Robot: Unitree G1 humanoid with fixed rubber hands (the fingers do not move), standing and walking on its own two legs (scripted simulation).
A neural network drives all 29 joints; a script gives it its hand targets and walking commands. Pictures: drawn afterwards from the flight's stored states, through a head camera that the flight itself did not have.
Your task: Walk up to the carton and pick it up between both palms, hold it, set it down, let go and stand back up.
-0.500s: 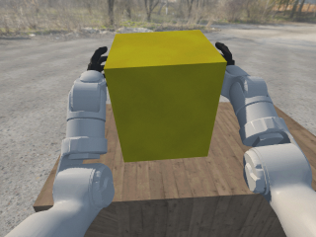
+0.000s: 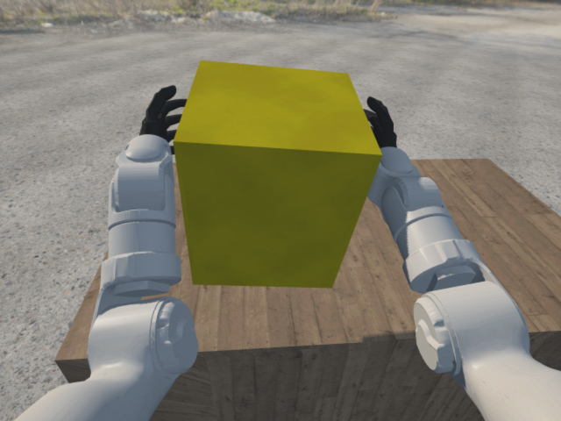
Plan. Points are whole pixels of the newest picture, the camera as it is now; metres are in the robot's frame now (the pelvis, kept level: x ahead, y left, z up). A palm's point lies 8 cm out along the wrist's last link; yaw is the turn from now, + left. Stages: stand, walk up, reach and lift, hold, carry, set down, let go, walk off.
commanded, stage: set down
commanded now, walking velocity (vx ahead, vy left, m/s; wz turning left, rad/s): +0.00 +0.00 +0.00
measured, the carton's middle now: (269, 180) +0.39 +0.00 +0.22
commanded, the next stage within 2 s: none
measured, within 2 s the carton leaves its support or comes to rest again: neither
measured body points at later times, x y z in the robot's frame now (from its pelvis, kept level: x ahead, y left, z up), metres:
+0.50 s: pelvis +0.00 +0.00 +0.00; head -0.06 +0.02 +0.44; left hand +0.41 +0.14 +0.25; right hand +0.40 -0.16 +0.23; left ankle +0.01 +0.10 -0.75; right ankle +0.00 -0.14 -0.75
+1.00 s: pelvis +0.00 +0.00 +0.00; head -0.05 +0.03 +0.45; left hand +0.42 +0.14 +0.21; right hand +0.39 -0.17 +0.20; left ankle +0.01 +0.10 -0.75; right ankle +0.00 -0.14 -0.75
